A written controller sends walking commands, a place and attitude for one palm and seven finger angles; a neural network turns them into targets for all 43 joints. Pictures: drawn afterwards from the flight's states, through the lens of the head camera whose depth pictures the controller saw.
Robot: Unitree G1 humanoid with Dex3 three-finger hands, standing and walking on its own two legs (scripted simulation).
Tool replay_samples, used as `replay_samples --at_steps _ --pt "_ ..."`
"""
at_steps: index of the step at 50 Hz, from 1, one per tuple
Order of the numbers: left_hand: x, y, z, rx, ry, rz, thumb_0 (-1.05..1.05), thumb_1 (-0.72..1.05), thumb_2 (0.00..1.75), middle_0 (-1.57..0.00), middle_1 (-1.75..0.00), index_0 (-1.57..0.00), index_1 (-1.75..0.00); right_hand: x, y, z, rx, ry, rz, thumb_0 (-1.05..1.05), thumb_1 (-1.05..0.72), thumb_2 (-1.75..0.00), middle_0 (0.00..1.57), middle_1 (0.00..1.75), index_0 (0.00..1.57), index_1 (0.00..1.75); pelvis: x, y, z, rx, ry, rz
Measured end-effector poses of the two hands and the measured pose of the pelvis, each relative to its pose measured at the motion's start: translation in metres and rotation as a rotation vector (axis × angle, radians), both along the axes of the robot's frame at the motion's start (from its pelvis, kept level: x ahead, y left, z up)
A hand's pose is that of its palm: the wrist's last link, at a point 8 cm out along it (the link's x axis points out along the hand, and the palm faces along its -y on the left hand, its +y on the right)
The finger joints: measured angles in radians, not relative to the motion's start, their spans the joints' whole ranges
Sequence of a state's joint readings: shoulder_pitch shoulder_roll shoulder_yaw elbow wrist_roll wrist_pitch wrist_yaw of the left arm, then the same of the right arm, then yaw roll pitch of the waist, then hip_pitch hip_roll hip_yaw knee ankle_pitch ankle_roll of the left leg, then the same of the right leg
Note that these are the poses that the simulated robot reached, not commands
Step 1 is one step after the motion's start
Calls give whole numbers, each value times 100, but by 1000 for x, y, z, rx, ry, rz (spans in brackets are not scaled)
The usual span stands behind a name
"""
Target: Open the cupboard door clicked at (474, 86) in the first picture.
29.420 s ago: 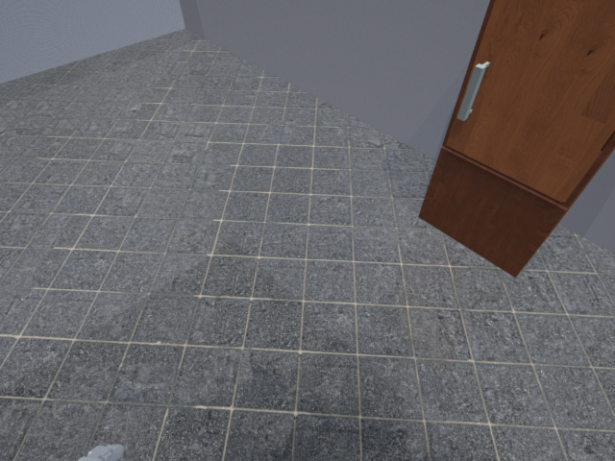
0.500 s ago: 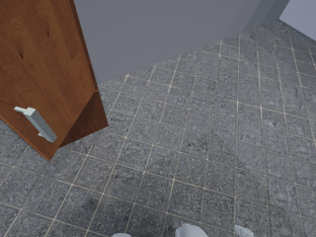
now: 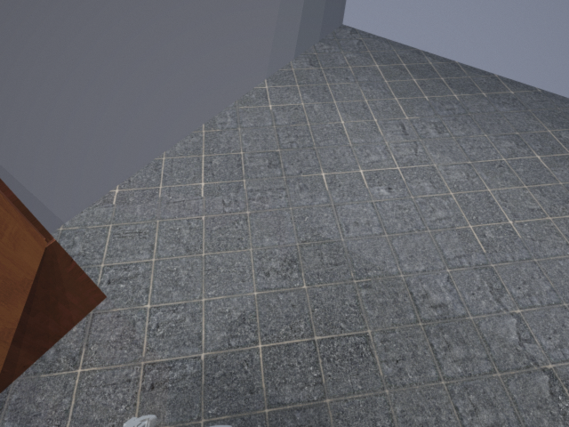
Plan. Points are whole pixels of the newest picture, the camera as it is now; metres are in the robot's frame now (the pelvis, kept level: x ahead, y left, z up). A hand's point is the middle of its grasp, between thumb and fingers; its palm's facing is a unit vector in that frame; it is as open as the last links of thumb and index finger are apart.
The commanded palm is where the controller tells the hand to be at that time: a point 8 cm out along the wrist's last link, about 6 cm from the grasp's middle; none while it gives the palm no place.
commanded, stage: walk to a spot facing it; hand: left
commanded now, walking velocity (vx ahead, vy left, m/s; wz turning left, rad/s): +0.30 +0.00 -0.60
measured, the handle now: out of the picture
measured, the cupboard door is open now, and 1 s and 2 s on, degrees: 42 42 42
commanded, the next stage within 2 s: turn to face it in 1.20 s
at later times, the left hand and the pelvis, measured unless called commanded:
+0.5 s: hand (265, 309) +0.34 +0.05 -0.17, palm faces -0.34 -0.92 -0.21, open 7.4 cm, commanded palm none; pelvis +0.15 -0.08 -0.02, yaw -17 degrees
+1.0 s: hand (276, 301) +0.37 +0.03 -0.19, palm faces -0.31 -0.94 -0.16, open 7.4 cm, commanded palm none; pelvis +0.38 -0.15 -0.02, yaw -24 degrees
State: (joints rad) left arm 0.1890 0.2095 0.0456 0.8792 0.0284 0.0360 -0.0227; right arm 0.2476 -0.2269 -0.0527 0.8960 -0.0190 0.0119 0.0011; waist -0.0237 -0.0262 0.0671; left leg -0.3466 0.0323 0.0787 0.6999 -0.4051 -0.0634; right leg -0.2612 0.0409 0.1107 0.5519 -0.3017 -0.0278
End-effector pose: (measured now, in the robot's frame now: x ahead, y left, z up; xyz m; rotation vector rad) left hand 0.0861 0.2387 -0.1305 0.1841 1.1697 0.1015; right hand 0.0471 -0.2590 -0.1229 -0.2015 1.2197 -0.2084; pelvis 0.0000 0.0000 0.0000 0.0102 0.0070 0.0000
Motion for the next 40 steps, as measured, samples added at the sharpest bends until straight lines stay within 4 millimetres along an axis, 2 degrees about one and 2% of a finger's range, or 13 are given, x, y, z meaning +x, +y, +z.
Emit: replay_samples --at_steps 2,5,9,12,15,19,21,23,26,29,34,40 --pt "6 4 -9 -15 21 -12 1 90 90 -21 -30 -20 -30 2 7 -3 -13 -38 -11 0 -90 -90 20 30 19 30 9 7 -7 -26 12 -27" --pt "23 5 -10 -25 52 -54 1 90 90 -21 -30 -20 -30 -10 17 1 -11 -24 -55 0 -90 -90 20 30 20 30 22 9 -3 -27 13 -72" --pt "63 -1 1 -31 37 -102 1 90 90 -20 -30 -20 -30 -36 28 8 14 72 -128 0 -90 -90 20 30 20 30 44 4 8 -27 25 -125" --pt "97 -14 5 -31 26 -150 1 91 90 -20 -30 -19 -30 -55 33 9 39 145 -198 0 -90 -90 20 30 20 30 61 -4 11 -26 30 -171" --pt "137 -37 4 -30 23 -217 1 91 90 -20 -30 -19 -30 -72 35 6 69 217 -273 0 -90 -90 20 30 20 30 80 -16 9 -21 30 -213" --pt "200 -82 0 -23 -2 -320 1 91 90 -20 -30 -19 -30 -89 33 -3 117 312 -372 0 -90 -90 20 30 20 30 108 -40 -1 -7 28 -261" --pt "231 -108 -4 -18 -44 -360 1 91 90 -20 -30 -19 -30 -93 27 -12 145 359 -406 0 -90 -90 20 30 20 30 124 -57 -10 -4 24 -275" --pt "255 -128 -8 -14 -104 -368 1 91 90 -20 -30 -19 -30 -88 16 -22 172 396 -432 0 -90 -90 20 30 20 30 136 -74 -20 10 10 -287" --pt "265 -146 -4 -7 -105 -352 1 91 90 -20 -30 -20 -30 -51 -13 -27 162 361 -442 1 -90 -90 20 30 20 30 153 -89 -15 6 -11 -299" --pt "260 -157 2 6 -39 -347 1 91 90 -20 -30 -20 -30 10 -48 -23 128 235 -428 1 -91 -90 20 30 20 30 172 -102 -3 5 -6 -323" --pt "264 -154 10 45 28 -302 -1 94 90 -21 -30 -20 -30 116 -94 -11 93 19 -384 0 -91 -90 19 30 19 30 210 -122 8 4 7 -350" --pt "264 -155 3 45 147 -256 0 93 90 -20 -30 -20 -30 230 -128 -2 77 -123 -315 0 -91 -90 19 30 19 30 266 -139 8 -8 -1 -370"
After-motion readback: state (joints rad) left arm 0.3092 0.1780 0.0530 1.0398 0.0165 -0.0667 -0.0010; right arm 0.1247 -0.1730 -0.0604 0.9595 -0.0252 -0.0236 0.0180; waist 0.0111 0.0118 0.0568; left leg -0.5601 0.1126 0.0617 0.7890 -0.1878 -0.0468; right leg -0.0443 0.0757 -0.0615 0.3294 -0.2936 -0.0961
